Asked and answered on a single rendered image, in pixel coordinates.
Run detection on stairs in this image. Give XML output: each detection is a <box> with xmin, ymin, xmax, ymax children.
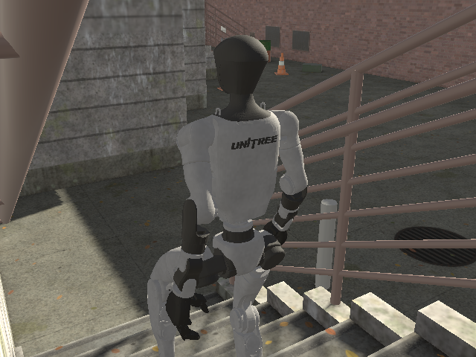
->
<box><xmin>30</xmin><ymin>291</ymin><xmax>449</xmax><ymax>357</ymax></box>

